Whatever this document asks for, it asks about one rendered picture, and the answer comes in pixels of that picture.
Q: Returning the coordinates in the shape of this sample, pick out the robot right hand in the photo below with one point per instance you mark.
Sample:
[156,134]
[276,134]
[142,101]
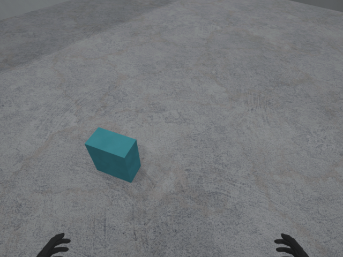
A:
[295,249]

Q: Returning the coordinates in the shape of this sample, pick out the carton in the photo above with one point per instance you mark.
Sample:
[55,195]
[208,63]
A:
[114,154]

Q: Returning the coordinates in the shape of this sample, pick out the robot left hand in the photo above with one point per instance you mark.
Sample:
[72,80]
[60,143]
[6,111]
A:
[49,249]

